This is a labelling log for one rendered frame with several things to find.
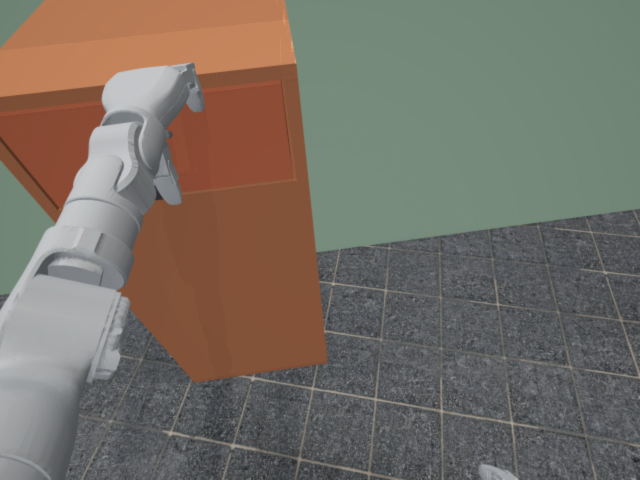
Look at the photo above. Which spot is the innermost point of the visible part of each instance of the left robot upper arm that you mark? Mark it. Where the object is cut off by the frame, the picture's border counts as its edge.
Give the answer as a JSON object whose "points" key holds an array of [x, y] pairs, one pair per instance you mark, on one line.
{"points": [[61, 335]]}

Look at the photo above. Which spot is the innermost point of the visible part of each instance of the robot left forearm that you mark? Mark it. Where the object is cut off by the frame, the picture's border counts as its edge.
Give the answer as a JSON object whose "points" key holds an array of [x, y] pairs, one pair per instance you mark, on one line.
{"points": [[93, 238]]}

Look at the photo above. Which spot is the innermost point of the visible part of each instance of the drawer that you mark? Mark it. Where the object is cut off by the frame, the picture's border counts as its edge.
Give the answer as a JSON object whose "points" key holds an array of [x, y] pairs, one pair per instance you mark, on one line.
{"points": [[240, 138]]}

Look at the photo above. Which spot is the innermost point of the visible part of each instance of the handle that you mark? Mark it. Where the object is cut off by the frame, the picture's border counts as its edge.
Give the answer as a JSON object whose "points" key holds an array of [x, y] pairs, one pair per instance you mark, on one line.
{"points": [[158, 196]]}

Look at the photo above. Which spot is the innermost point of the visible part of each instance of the cabinet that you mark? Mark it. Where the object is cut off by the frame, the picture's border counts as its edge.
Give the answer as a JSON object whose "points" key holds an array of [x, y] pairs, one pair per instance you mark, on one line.
{"points": [[227, 281]]}

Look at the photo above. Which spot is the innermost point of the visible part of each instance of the left robot hand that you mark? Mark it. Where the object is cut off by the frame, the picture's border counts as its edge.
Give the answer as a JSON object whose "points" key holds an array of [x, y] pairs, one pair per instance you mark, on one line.
{"points": [[163, 92]]}

